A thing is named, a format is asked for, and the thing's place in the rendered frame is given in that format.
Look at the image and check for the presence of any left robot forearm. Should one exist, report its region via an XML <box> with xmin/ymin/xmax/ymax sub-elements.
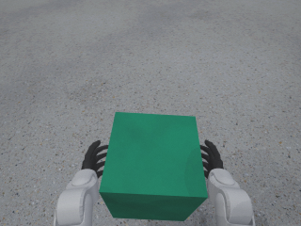
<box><xmin>53</xmin><ymin>169</ymin><xmax>100</xmax><ymax>226</ymax></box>

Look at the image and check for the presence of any right robot forearm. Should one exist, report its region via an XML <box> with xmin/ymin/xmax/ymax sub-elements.
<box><xmin>207</xmin><ymin>168</ymin><xmax>256</xmax><ymax>226</ymax></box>

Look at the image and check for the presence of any right robot hand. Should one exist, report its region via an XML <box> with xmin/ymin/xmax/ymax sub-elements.
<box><xmin>199</xmin><ymin>139</ymin><xmax>224</xmax><ymax>179</ymax></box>

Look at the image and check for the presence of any left robot hand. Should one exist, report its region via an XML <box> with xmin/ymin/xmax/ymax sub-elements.
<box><xmin>81</xmin><ymin>140</ymin><xmax>109</xmax><ymax>178</ymax></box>

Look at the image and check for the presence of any carton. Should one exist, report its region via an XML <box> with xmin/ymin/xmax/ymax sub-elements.
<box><xmin>99</xmin><ymin>112</ymin><xmax>208</xmax><ymax>221</ymax></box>

